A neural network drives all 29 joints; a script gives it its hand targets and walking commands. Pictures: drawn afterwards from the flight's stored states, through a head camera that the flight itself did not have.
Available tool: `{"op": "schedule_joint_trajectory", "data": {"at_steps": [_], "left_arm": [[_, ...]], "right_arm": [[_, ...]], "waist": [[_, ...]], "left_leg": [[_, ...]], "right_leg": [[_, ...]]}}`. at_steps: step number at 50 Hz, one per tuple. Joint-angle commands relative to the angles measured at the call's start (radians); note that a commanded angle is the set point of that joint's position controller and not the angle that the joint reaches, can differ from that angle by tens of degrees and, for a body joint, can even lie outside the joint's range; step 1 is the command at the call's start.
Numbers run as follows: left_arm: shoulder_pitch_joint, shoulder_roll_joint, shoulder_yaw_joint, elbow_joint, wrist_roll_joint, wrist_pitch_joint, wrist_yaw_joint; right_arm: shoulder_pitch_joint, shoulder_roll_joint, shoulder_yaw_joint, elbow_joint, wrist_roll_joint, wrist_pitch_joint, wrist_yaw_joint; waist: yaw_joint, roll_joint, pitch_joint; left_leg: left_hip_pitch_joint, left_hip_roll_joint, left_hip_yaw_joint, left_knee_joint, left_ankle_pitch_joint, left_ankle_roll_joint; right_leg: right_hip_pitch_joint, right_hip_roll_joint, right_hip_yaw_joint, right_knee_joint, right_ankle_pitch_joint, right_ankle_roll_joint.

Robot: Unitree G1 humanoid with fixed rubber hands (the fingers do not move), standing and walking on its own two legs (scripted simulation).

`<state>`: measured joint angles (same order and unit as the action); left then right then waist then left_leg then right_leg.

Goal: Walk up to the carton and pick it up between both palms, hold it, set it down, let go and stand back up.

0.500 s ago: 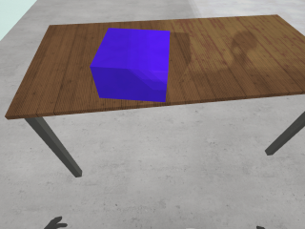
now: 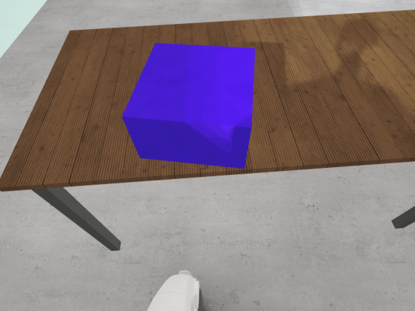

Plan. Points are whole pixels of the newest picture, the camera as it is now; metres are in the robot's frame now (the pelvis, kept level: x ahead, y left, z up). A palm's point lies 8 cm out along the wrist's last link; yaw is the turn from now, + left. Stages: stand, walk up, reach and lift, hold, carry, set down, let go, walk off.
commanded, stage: walk up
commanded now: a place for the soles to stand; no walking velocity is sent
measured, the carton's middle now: (197, 103) +0.56 +0.05 +0.02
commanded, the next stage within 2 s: none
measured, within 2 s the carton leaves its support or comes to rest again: neither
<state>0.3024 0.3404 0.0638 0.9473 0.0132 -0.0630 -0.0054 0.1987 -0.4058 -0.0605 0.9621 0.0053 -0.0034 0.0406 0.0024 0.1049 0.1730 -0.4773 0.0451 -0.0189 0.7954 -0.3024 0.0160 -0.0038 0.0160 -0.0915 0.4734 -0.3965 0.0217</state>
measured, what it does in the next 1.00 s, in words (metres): steps on the spot: left foot, then right foot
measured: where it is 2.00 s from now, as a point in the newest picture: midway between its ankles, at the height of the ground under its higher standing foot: outside the picture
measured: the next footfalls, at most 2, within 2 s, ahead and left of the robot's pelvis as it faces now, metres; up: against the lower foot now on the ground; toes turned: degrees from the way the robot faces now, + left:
left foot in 0.04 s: +0.18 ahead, +0.10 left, +0.00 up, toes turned +3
right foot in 0.64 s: +0.15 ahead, -0.11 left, +0.00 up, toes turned +6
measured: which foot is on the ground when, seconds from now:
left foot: up 0.00-0.02, down 0.04-0.68, up 0.70-0.94, down 0.96-1.00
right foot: down 0.00-0.10, up 0.12-0.62, down 0.64-1.00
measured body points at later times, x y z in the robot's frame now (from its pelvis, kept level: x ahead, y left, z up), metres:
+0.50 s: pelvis +0.07 +0.04 -0.01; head +0.12 +0.07 +0.44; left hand +0.12 +0.35 -0.15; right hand +0.21 -0.25 -0.11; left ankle +0.14 +0.10 -0.72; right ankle +0.07 -0.11 -0.69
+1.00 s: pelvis +0.03 +0.03 +0.00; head +0.07 +0.03 +0.44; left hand +0.11 +0.32 -0.13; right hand +0.08 -0.28 -0.14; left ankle -0.03 +0.17 -0.72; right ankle +0.06 -0.09 -0.72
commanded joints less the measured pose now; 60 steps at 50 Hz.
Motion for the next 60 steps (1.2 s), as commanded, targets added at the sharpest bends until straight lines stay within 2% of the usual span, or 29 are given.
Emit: {"op": "schedule_joint_trajectory", "data": {"at_steps": [1, 2, 3, 4, 6, 7, 10, 13, 15, 17, 21, 24, 25, 26, 29, 31, 33, 34, 36, 38, 42, 45, 46, 48, 50, 53, 58, 59, 60], "left_arm": [[-0.106, 0.207, 0.018, -0.110, -0.031, -0.011, 0.033], [-0.022, 0.167, 0.005, -0.111, -0.035, 0.002, 0.030], [0.048, 0.173, 0.006, -0.078, -0.039, 0.027, 0.041], [0.049, 0.256, 0.016, -0.044, -0.023, 0.053, 0.037], [0.058, 0.286, 0.019, -0.010, -0.010, 0.062, 0.031], [0.079, 0.298, 0.018, -0.006, -0.011, 0.059, 0.027], [0.038, 0.250, 0.014, 0.030, -0.027, 0.061, 0.036], [-0.022, 0.233, 0.017, -0.001, -0.021, 0.069, 0.040], [-0.021, 0.228, -0.003, -0.018, -0.012, 0.072, 0.049], [-0.013, 0.254, -0.001, -0.008, -0.008, 0.083, 0.051], [-0.038, 0.252, 0.001, -0.024, -0.005, 0.095, 0.051], [-0.038, 0.252, 0.006, -0.028, -0.002, 0.094, 0.044], [-0.009, 0.243, 0.013, -0.024, 0.005, 0.097, 0.034], [-0.012, 0.248, 0.017, -0.041, -0.003, 0.088, 0.039], [0.034, 0.237, 0.021, -0.014, 0.014, 0.096, 0.023], [0.029, 0.242, 0.029, -0.020, 0.024, 0.070, 0.022], [-0.088, 0.348, 0.060, -0.063, 0.024, 0.053, 0.024], [-0.188, 0.384, 0.063, -0.085, 0.028, 0.050, 0.029], [-0.251, 0.302, 0.049, -0.116, 0.022, 0.040, 0.035], [-0.199, 0.241, 0.037, -0.096, 0.023, 0.026, 0.034], [-0.180, 0.257, 0.050, -0.113, 0.035, 0.033, 0.020], [-0.148, 0.263, 0.053, -0.119, 0.022, 0.063, 0.001], [-0.134, 0.221, 0.037, -0.129, 0.017, 0.065, -0.003], [-0.149, 0.159, 0.025, -0.166, -0.003, 0.063, -0.001], [-0.338, 0.262, 0.052, -0.197, 0.016, 0.063, 0.008], [-0.217, 0.237, 0.054, -0.149, 0.009, 0.037, -0.009], [-0.148, 0.213, 0.053, -0.116, 0.006, 0.025, -0.007], [-0.063, 0.270, 0.086, -0.098, 0.013, 0.028, 0.000], [-0.031, 0.348, 0.093, -0.087, 0.012, 0.023, 0.004]], "right_arm": [[0.210, -0.207, -0.071, 0.011, -0.030, -0.042, -0.033], [0.143, -0.267, -0.088, -0.004, -0.036, -0.032, -0.044], [0.086, -0.280, -0.070, -0.045, -0.012, -0.036, -0.048], [-0.002, -0.279, -0.069, -0.056, -0.008, -0.031, -0.049], [-0.093, -0.239, -0.063, -0.079, 0.002, -0.023, -0.042], [-0.102, -0.205, -0.051, -0.111, 0.000, -0.026, -0.046], [-0.038, -0.183, -0.042, -0.073, 0.011, -0.041, -0.051], [-0.019, -0.174, -0.044, -0.071, 0.012, -0.042, -0.063], [-0.043, -0.166, -0.042, -0.093, 0.004, -0.038, -0.072], [-0.046, -0.175, -0.046, -0.100, 0.018, -0.030, -0.076], [-0.063, -0.235, -0.068, -0.107, -0.008, -0.010, -0.082], [-0.095, -0.217, -0.065, -0.121, -0.014, -0.007, -0.080], [-0.093, -0.197, -0.053, -0.128, -0.008, -0.006, -0.081], [-0.117, -0.224, -0.058, -0.120, -0.020, -0.006, -0.078], [-0.159, -0.217, -0.056, -0.123, -0.013, 0.013, -0.073], [-0.147, -0.184, -0.033, -0.142, -0.006, 0.017, -0.058], [-0.152, -0.169, -0.030, -0.138, -0.004, 0.018, -0.052], [-0.129, -0.200, -0.059, -0.122, -0.009, 0.018, -0.056], [-0.042, -0.217, -0.058, -0.066, -0.010, 0.014, -0.042], [-0.029, -0.147, -0.044, -0.053, -0.006, 0.011, -0.038], [0.013, -0.154, -0.016, -0.040, -0.002, -0.027, -0.057], [0.052, -0.149, -0.018, -0.014, -0.015, -0.075, -0.077], [0.125, -0.168, -0.028, 0.003, -0.017, -0.093, -0.087], [0.204, -0.322, -0.059, 0.028, -0.030, -0.109, -0.102], [0.172, -0.389, -0.088, -0.005, -0.029, -0.098, -0.106], [0.058, -0.251, -0.059, -0.063, -0.033, -0.094, -0.098], [0.039, -0.207, -0.042, -0.075, -0.024, -0.066, -0.087], [0.066, -0.145, -0.025, -0.092, -0.013, -0.060, -0.090], [0.111, -0.108, -0.004, -0.119, -0.005, -0.060, -0.094]], "waist": [[-0.141, -0.037, -0.227], [-0.075, 0.169, -0.229], [-0.031, 0.124, -0.288], [-0.017, 0.036, -0.216], [0.016, 0.075, -0.132], [0.021, -0.009, -0.171], [0.004, 0.004, -0.269], [-0.022, -0.069, -0.328], [-0.026, -0.007, -0.303], [-0.033, 0.032, -0.318], [-0.039, 0.052, -0.226], [-0.028, 0.071, -0.193], [-0.022, -0.029, -0.234], [-0.003, 0.035, -0.204], [0.019, -0.040, -0.215], [0.034, -0.150, -0.206], [0.039, -0.336, -0.120], [-0.007, -0.307, -0.108], [-0.047, -0.247, -0.060], [-0.011, -0.235, -0.065], [0.016, -0.369, -0.172], [0.002, -0.402, -0.206], [-0.028, -0.290, -0.287], [-0.025, 0.039, -0.264], [-0.093, -0.014, -0.137], [-0.031, 0.086, -0.145], [0.024, 0.123, -0.133], [0.070, 0.015, -0.173], [0.052, -0.242, -0.226]], "left_leg": [[0.559, -0.003, 0.007, -0.292, 0.481, 0.073], [0.547, 0.149, -0.197, -0.308, 0.658, 0.099], [0.447, 0.317, -0.515, -0.478, 0.311, 0.163], [0.243, 0.331, -0.550, -0.552, -0.097, 0.195], [0.191, 0.284, -0.483, -0.603, -0.266, 0.195], [0.274, 0.240, -0.402, -0.556, -0.117, 0.150], [0.360, 0.212, -0.249, -0.415, 0.331, 0.139], [0.474, 0.246, -0.275, -0.365, 0.622, 0.143], [0.496, 0.247, -0.218, -0.337, 0.829, 0.138], [0.471, 0.248, -0.164, -0.336, 0.763, 0.077], [0.313, 0.303, -0.280, -0.369, 0.527, 0.215], [0.275, 0.269, -0.233, -0.363, 0.384, 0.199], [0.292, 0.287, -0.270, -0.372, 0.403, 0.179], [0.233, 0.268, -0.207, -0.335, 0.463, 0.180], [0.089, 0.229, -0.241, -0.386, 0.055, 0.141], [-0.007, 0.131, -0.159, -0.248, -0.159, 0.069], [-0.020, -0.118, 0.000, 0.153, -0.268, -0.028], [0.123, -0.053, -0.110, 0.309, -0.239, -0.033], [0.201, -0.044, -0.136, 0.282, -0.194, -0.015], [0.076, -0.068, -0.125, 0.157, -0.180, -0.013], [0.050, -0.058, -0.025, -0.007, -0.192, -0.045], [0.230, -0.050, 0.045, -0.442, -0.066, -0.037], [0.388, 0.015, -0.029, -0.561, 0.133, -0.027], [0.597, 0.251, -0.428, -0.385, 0.594, 0.070], [0.472, 0.432, -0.626, -0.410, 0.398, 0.303], [0.578, 0.287, -0.254, -0.318, 0.545, 0.243], [0.129, 0.049, -0.045, -0.083, 0.597, 0.066], [0.012, 0.016, -0.057, 0.054, 0.392, 0.029], [-0.078, -0.076, -0.008, 0.235, -0.092, 0.001]], "right_leg": [[-0.296, -0.154, 0.025, 0.389, 0.510, -0.083], [-0.409, -0.029, -0.013, 0.566, 0.058, -0.045], [-0.385, 0.030, 0.097, 0.623, -0.186, -0.053], [-0.317, -0.036, 0.135, 0.641, -0.178, -0.075], [-0.339, -0.064, 0.141, 0.679, -0.147, -0.076], [-0.360, -0.083, 0.136, 0.611, -0.137, -0.073], [-0.330, -0.072, 0.193, 0.576, -0.090, -0.043], [-0.380, -0.051, 0.255, 0.573, -0.058, -0.034], [-0.448, -0.063, 0.215, 0.502, -0.065, -0.028], [-0.391, -0.030, 0.234, 0.530, -0.050, -0.030], [-0.383, -0.035, 0.174, 0.493, -0.151, -0.030], [-0.374, -0.048, 0.129, 0.410, -0.106, -0.041], [-0.348, -0.037, 0.126, 0.420, -0.095, -0.048], [-0.333, -0.045, 0.120, 0.360, -0.077, -0.052], [-0.174, -0.017, 0.065, 0.184, -0.031, -0.076], [-0.125, -0.130, 0.263, -0.018, -0.094, -0.124], [-0.344, -0.402, 0.663, -0.229, -0.274, -0.298], [-0.543, -0.438, 0.700, -0.247, -0.320, -0.339], [-0.590, -0.354, 0.511, -0.206, -0.213, -0.271], [-0.358, -0.259, 0.375, -0.145, 0.017, -0.202], [-0.163, -0.220, 0.329, -0.086, 0.077, -0.209], [-0.106, -0.202, 0.245, 0.082, 0.452, -0.189], [-0.145, -0.172, 0.177, 0.248, 0.548, -0.149], [-0.561, -0.009, 0.095, 0.481, -0.070, -0.056], [-0.705, -0.093, 0.189, 0.476, -0.184, -0.051], [-0.648, -0.098, 0.160, 0.332, -0.100, -0.061], [-0.105, -0.018, 0.059, 0.041, 0.258, -0.084], [0.046, -0.092, 0.212, 0.009, 0.363, -0.112], [0.055, -0.334, 0.554, -0.105, 0.282, -0.177]]}}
